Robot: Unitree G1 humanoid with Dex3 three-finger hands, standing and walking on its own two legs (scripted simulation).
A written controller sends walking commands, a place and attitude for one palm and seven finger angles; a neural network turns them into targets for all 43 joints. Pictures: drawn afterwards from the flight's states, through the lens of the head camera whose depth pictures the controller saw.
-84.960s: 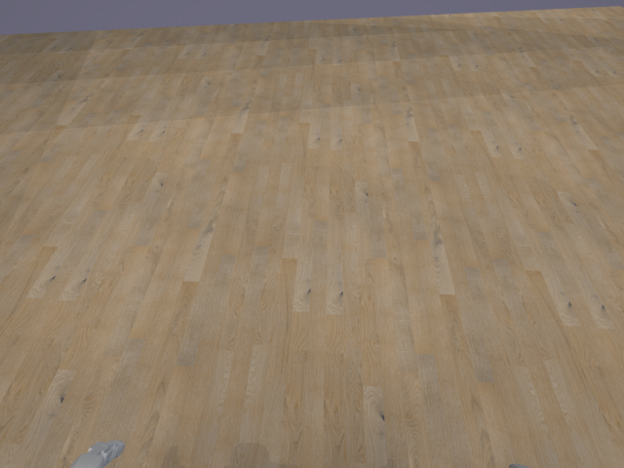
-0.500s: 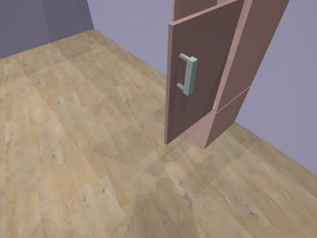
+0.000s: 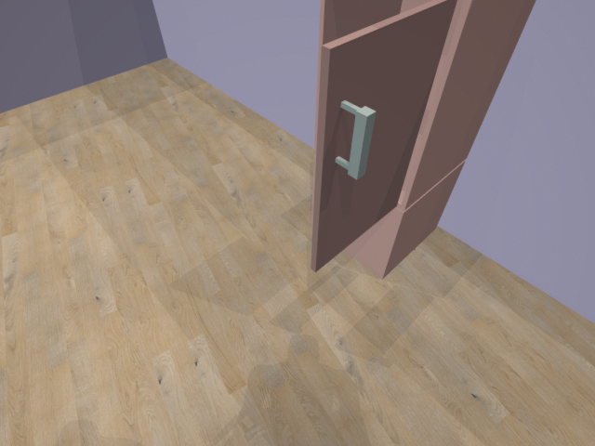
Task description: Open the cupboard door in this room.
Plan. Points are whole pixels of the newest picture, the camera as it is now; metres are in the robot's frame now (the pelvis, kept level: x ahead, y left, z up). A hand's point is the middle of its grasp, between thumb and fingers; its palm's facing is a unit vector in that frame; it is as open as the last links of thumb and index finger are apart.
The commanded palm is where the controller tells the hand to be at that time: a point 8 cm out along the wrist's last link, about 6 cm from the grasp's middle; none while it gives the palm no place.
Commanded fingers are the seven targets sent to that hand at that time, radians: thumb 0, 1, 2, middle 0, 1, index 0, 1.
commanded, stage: look to check the result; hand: left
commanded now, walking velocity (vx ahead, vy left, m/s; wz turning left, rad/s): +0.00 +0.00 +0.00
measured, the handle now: (351, 140) +0.61 -0.07 +0.08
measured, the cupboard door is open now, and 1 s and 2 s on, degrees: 90 90 90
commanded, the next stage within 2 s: stand and wait in 0.46 s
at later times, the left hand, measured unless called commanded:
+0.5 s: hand out of the picture -0.01 +0.15 -0.18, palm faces +0.04 -0.99 -0.16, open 7.3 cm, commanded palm none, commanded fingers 0.00 0.90 0.90 -0.20 -0.30 -0.20 -0.30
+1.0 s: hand out of the picture +0.00 +0.15 -0.18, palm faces +0.04 -0.99 -0.15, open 7.3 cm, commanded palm none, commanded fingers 0.00 0.90 0.90 -0.20 -0.30 -0.20 -0.30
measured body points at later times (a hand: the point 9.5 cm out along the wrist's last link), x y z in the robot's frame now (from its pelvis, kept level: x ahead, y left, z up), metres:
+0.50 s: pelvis +0.01 +0.00 +0.00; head +0.02 -0.01 +0.45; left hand -0.01 +0.20 -0.16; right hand -0.01 -0.20 -0.17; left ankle +0.02 +0.07 -0.74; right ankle +0.01 -0.12 -0.74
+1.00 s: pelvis +0.02 +0.00 +0.00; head +0.03 +0.00 +0.45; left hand +0.00 +0.21 -0.16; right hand -0.01 -0.20 -0.16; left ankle +0.02 +0.07 -0.74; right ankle +0.01 -0.12 -0.74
